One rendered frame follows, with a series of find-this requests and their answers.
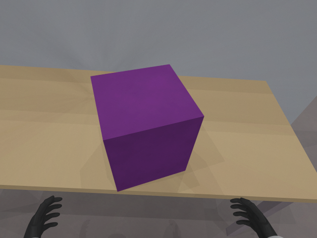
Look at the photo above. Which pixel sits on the robot left hand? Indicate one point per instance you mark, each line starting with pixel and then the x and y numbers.
pixel 36 226

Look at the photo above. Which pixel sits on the carton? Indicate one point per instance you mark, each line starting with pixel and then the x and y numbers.
pixel 149 123

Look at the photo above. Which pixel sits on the table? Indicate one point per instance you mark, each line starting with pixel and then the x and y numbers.
pixel 51 140

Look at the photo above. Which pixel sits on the robot right hand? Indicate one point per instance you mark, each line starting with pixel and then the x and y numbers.
pixel 257 221

